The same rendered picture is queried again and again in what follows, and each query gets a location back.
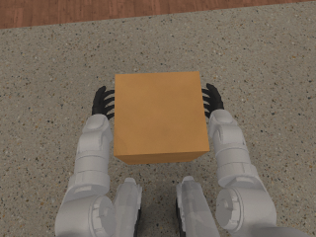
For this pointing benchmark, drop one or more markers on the carton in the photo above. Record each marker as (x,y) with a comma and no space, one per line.
(159,118)

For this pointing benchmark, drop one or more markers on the right robot shin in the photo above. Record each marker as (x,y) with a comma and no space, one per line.
(182,215)

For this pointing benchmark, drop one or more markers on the right robot forearm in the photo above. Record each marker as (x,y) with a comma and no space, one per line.
(232,156)

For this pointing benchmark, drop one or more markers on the right robot upper arm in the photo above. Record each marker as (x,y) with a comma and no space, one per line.
(246,212)

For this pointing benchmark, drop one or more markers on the left robot upper arm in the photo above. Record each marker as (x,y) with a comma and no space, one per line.
(92,216)

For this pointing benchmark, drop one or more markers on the robot left hand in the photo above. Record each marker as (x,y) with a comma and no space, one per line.
(99,103)

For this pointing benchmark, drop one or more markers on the left robot forearm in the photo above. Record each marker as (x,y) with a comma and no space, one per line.
(90,176)

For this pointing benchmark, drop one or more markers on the robot right hand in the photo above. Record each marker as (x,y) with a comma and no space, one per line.
(214,100)

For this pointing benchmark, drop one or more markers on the right robot foot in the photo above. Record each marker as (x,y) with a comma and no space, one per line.
(182,233)

